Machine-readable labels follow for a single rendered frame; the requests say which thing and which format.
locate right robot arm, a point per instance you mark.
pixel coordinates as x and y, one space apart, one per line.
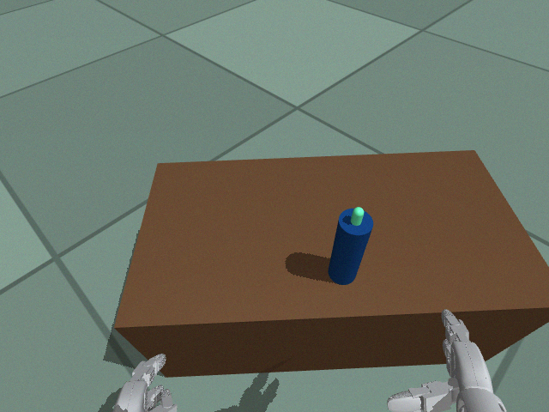
478 400

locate right robot hand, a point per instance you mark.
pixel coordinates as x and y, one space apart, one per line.
466 367

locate left robot hand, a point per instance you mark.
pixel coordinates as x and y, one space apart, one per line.
134 395

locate bottle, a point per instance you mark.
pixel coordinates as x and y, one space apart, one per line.
351 237

